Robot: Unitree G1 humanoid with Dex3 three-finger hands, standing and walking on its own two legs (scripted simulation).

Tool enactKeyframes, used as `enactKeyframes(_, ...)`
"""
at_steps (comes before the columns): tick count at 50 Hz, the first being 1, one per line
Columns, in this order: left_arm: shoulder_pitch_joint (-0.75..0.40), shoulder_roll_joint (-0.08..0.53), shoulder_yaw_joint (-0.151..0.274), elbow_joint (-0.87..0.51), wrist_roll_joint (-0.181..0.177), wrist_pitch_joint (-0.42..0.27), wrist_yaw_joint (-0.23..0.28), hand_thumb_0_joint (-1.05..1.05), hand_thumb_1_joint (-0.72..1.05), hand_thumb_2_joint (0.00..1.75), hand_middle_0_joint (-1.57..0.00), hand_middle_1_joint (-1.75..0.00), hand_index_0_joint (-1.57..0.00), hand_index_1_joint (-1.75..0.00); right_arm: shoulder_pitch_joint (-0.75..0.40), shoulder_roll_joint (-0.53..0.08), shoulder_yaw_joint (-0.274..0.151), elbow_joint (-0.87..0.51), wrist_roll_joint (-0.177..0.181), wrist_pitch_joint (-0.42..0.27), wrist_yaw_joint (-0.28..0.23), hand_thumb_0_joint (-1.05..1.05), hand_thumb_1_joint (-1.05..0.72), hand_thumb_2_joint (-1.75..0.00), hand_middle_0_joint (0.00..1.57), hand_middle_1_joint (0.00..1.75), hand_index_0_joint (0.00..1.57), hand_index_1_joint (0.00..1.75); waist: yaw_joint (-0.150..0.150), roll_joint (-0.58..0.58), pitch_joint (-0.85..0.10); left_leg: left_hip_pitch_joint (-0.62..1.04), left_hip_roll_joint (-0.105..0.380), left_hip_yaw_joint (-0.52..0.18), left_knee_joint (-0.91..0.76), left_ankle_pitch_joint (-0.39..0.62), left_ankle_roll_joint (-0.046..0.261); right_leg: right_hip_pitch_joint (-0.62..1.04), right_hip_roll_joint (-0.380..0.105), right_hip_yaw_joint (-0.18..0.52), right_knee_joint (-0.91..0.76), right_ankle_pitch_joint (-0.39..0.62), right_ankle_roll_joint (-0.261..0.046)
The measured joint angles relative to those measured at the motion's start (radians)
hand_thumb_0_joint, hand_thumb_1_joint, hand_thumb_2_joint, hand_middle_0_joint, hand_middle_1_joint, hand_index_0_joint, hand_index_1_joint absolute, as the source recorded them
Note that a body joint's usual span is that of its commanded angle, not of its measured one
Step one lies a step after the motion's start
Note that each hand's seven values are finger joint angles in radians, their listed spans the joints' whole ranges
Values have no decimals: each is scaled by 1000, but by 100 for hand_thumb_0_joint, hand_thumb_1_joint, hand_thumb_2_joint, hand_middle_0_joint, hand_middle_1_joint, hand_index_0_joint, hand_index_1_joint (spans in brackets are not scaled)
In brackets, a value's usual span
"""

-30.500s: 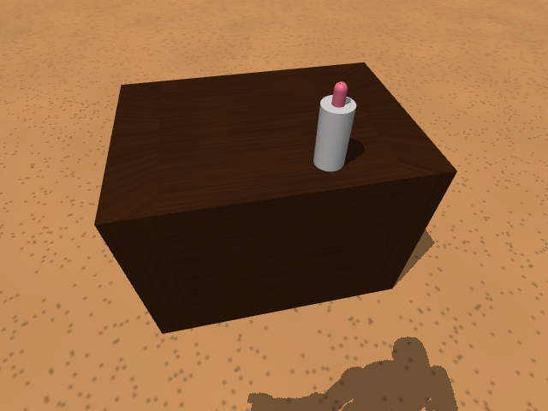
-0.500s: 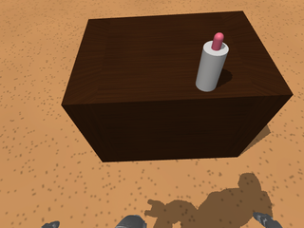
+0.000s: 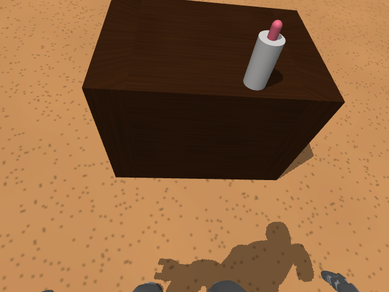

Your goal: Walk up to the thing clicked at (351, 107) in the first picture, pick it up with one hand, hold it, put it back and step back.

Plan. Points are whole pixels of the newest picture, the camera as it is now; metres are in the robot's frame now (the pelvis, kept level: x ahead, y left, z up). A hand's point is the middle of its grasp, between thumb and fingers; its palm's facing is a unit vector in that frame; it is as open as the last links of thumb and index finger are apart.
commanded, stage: step back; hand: right
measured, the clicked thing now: (265, 55) +0.81 -0.21 +0.00
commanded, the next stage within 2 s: stand in 1.78 s
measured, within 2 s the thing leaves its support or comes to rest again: neither
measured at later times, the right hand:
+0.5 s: hand out of the picture -0.09 -0.32 -0.17, palm faces -0.12 +0.91 -0.41, open 7.4 cm
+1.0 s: hand out of the picture -0.17 -0.36 -0.15, palm faces -0.05 +0.93 -0.37, open 7.4 cm
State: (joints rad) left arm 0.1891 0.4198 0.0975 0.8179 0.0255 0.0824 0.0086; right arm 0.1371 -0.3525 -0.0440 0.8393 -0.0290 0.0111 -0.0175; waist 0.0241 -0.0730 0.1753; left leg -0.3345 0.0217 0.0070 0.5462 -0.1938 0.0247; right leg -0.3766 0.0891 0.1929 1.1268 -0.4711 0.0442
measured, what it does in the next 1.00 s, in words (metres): walks backwards: right foot, then left foot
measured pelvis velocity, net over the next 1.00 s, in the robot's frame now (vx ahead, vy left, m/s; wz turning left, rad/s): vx -0.29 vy -0.09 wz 0.01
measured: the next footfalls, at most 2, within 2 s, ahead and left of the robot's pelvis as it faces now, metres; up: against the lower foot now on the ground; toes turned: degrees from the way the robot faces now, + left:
right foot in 0.14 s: -0.06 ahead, -0.15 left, +0.00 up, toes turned +0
left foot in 0.52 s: -0.16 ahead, +0.06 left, +0.00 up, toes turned +4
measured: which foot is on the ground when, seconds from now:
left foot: down 0.00-0.20, up 0.22-0.50, down 0.52-0.88, up 0.90-1.00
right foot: up 0.00-0.12, down 0.14-0.54, up 0.56-0.82, down 0.84-1.00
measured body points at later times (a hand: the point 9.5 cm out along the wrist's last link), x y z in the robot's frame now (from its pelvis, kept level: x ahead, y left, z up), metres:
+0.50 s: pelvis -0.16 -0.05 -0.01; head -0.10 -0.05 +0.43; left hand -0.05 +0.28 -0.11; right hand -0.09 -0.36 -0.14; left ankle -0.20 +0.07 -0.72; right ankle -0.10 -0.15 -0.73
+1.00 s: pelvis -0.29 -0.09 -0.01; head -0.29 -0.11 +0.44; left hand -0.27 +0.23 -0.12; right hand -0.17 -0.41 -0.13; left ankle -0.24 +0.06 -0.71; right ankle -0.31 -0.23 -0.73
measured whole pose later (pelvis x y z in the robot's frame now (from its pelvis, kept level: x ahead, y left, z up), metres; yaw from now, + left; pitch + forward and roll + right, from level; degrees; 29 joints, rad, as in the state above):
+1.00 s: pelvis -0.29 -0.09 -0.01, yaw +1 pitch -3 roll +0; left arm 0.30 0.35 0.06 0.98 0.05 0.00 0.00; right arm 0.19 -0.41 -0.06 0.91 -0.03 0.04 0.01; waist 0.04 0.04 0.04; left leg -0.40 0.01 -0.08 0.82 -0.39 0.00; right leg -0.18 0.01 0.06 0.61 -0.38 0.00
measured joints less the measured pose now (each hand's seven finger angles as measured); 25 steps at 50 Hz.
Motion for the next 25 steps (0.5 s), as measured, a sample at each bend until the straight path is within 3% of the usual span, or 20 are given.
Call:
enactKeyframes(3,14,2,-7,18,1,4,-2,0,91,90,-20,-30,-20,-30,-29,-7,0,-26,-1,2,2,0,-90,-90,21,30,21,30,6,3,18,-33,14,22,22,19,-6,61,-39,-40,-153,-23,5)
enactKeyframes(7,26,-10,-17,36,1,-6,-18,0,91,90,-20,-30,-20,-30,-56,-30,0,-45,-5,18,7,0,-90,-90,21,30,21,30,13,33,15,-92,39,44,73,38,-28,153,-84,-120,-418,27,-26)
enactKeyframes(9,20,-42,-18,54,8,-12,-24,0,91,90,-20,-30,-20,-30,-66,-56,-8,-34,0,30,7,0,-90,-90,21,30,21,30,-2,107,22,-114,70,5,99,49,-33,173,-49,-162,-460,54,-43)
enactKeyframes(11,38,-59,-24,47,18,-12,-35,0,91,90,-20,-30,-20,-30,-41,-58,-16,-13,7,44,-2,0,-90,-90,21,30,21,30,-5,125,-9,-150,22,-56,175,-122,-33,155,-57,-179,-450,69,-56)
enactKeyframes(13,59,-57,-27,38,22,-8,-36,0,91,90,-21,-30,-21,-30,-10,-47,-13,12,12,53,-8,0,-90,-90,21,30,21,30,26,84,-44,-182,-57,-74,353,-247,-38,130,-96,-146,-451,87,-68)
enactKeyframes(15,65,-61,-27,36,21,-4,-29,0,91,90,-21,-30,-21,-30,22,-50,-8,24,19,50,-6,0,-90,-90,21,30,21,30,30,71,-66,-190,-112,-105,493,-249,-39,124,-119,-138,-493,127,-67)
enactKeyframes(18,44,-65,-18,18,21,-4,-18,0,90,90,-21,-30,-21,-30,66,-59,-5,29,21,34,-12,0,-90,-90,21,30,21,30,10,84,-79,-161,-135,-131,579,-239,-43,98,-124,-166,-533,174,-64)
enactKeyframes(23,-33,-48,-12,-58,25,-15,3,0,90,90,-21,-30,-21,-30,104,-44,4,45,12,25,-24,1,-90,-90,21,30,21,30,-18,85,-40,-16,-85,-73,364,-295,-51,36,-122,-237,-504,203,-73)
enactKeyframes(25,-68,-37,-14,-85,19,-14,7,0,90,90,-21,-30,-21,-30,111,-30,8,46,6,17,-21,1,-90,-90,21,30,21,30,-26,69,-21,53,-64,-40,189,-240,-43,0,-132,-266,-457,199,-73)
